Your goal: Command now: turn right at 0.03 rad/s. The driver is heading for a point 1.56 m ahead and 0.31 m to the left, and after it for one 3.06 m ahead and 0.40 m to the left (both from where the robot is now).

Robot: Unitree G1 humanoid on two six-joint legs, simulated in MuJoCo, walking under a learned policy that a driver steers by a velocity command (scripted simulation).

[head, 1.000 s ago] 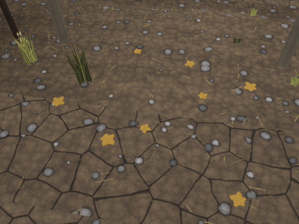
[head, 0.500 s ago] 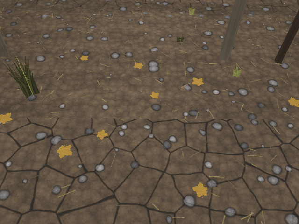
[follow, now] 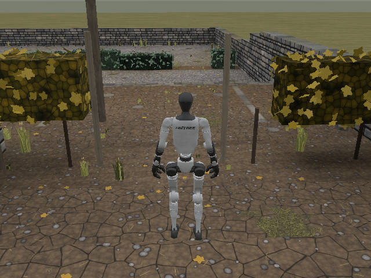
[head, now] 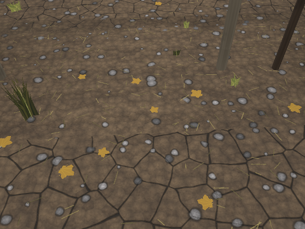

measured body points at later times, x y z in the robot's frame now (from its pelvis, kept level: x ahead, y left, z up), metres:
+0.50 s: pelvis +0.00 -0.01 +0.00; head +0.01 -0.01 +0.45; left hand +0.01 +0.23 -0.16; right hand +0.01 -0.25 -0.16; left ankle +0.01 +0.10 -0.74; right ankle -0.02 -0.11 -0.74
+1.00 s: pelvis +0.01 -0.01 +0.00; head +0.02 -0.01 +0.45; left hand -0.01 +0.21 -0.16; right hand -0.01 -0.23 -0.16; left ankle +0.01 +0.10 -0.74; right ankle -0.02 -0.11 -0.74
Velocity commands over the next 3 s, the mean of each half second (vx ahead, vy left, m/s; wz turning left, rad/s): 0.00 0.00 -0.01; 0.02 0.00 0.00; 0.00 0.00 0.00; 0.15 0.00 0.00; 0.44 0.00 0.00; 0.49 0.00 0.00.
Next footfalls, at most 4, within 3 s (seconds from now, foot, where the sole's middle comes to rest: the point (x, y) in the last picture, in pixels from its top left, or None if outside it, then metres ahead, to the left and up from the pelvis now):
2.40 right None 0.35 -0.03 -0.78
3.00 left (113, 198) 0.76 0.23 -0.95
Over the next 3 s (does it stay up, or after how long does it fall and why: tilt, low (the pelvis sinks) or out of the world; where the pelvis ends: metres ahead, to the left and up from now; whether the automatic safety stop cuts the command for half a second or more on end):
stays up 0.60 0.12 -0.12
